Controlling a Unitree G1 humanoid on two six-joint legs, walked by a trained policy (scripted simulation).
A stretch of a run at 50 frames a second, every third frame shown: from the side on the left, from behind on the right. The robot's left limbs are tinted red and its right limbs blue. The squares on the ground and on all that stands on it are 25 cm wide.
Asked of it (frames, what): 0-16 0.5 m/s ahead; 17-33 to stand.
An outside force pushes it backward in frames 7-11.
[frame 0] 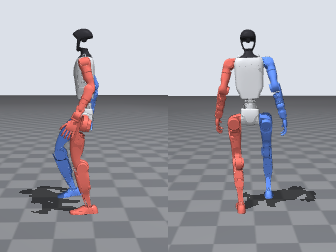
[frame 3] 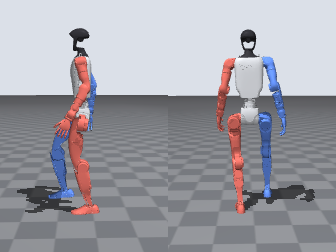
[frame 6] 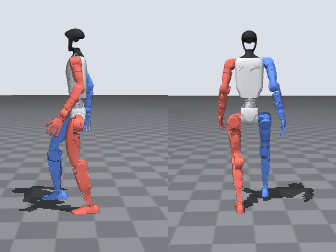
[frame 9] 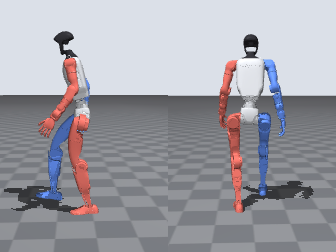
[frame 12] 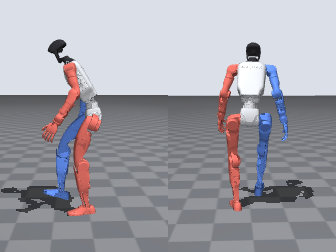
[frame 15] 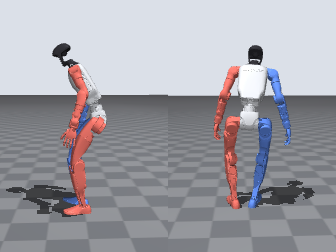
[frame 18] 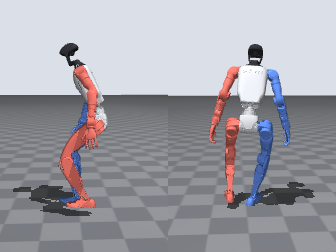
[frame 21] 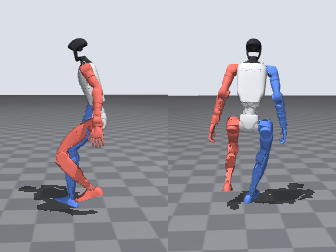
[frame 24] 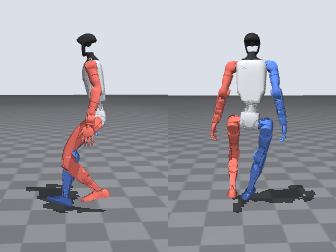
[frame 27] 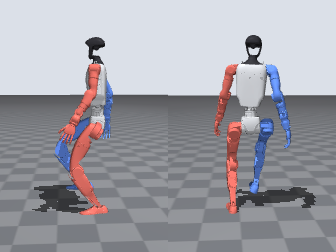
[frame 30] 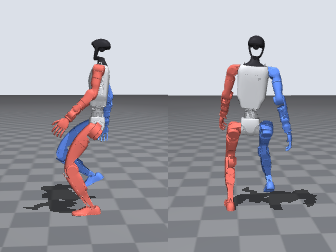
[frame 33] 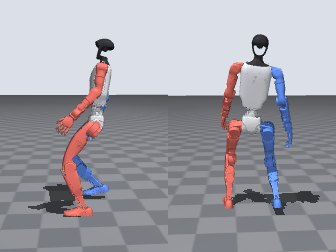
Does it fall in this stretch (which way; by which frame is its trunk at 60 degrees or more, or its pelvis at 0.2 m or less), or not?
no
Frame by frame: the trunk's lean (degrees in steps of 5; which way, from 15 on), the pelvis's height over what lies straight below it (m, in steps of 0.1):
0: 5, 0.8
3: 5, 0.8
6: 5, 0.8
9: 15 forward, 0.8
12: 35 forward, 0.8
15: 35 forward, 0.7
18: 30 forward, 0.7
21: 20 forward, 0.7
24: 10, 0.7
27: 5, 0.7
30: 5, 0.7
33: 10, 0.7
